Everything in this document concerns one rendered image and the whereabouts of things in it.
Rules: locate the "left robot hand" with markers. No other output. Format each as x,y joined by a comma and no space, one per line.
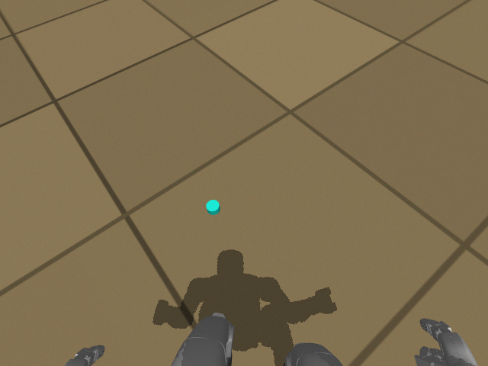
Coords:
86,356

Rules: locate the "right robot hand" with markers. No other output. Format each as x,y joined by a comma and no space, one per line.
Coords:
453,347

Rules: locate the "tin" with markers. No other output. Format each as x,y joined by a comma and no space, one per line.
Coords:
213,207

